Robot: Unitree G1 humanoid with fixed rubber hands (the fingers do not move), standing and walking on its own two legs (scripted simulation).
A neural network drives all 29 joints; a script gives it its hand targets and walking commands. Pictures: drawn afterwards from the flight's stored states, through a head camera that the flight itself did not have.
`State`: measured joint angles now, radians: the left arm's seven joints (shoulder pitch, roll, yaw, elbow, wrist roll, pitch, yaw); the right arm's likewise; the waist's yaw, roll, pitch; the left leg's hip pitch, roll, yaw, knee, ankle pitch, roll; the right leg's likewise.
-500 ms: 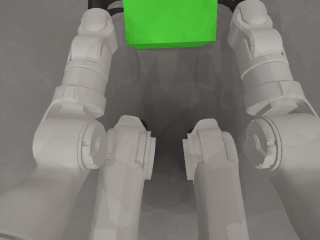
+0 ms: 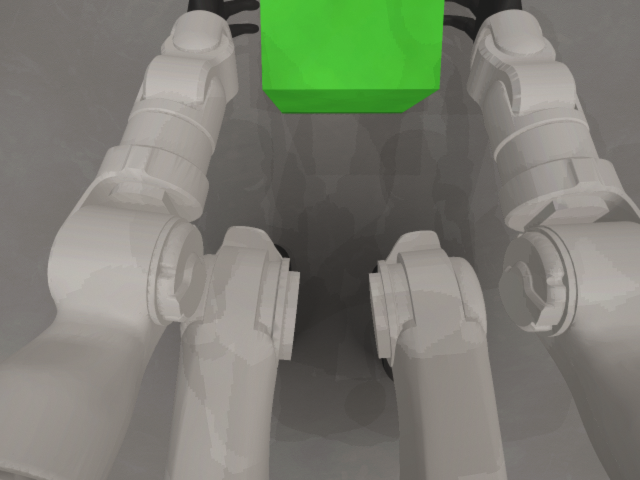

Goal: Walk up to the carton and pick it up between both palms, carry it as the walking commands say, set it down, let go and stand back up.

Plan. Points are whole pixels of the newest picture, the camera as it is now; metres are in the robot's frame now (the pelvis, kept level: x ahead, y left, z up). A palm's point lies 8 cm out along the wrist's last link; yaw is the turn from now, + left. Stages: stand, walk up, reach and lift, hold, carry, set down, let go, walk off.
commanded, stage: set down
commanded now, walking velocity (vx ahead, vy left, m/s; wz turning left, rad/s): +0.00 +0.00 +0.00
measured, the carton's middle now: (346, 25) +0.55 +0.00 -0.27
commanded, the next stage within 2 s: none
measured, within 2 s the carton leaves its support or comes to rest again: rests again in 0.28 s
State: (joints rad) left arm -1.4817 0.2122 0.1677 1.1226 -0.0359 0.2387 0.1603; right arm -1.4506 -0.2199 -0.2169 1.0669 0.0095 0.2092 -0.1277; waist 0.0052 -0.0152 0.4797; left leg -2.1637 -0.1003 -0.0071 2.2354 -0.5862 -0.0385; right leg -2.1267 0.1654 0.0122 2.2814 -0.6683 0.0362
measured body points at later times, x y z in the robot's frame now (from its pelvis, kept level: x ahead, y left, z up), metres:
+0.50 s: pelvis +0.02 +0.00 -0.01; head +0.39 -0.01 +0.23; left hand +0.55 +0.17 -0.20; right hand +0.57 -0.10 -0.20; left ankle +0.12 +0.11 -0.33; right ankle +0.10 -0.11 -0.33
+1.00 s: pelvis +0.01 +0.00 -0.01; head +0.38 -0.01 +0.23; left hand +0.55 +0.17 -0.20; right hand +0.57 -0.11 -0.20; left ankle +0.12 +0.11 -0.33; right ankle +0.10 -0.11 -0.33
